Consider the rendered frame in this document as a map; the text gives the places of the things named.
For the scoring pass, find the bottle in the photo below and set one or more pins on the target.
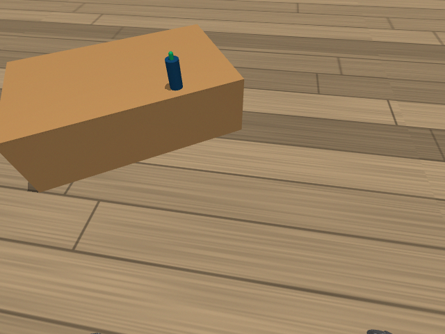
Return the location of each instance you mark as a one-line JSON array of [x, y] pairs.
[[174, 72]]

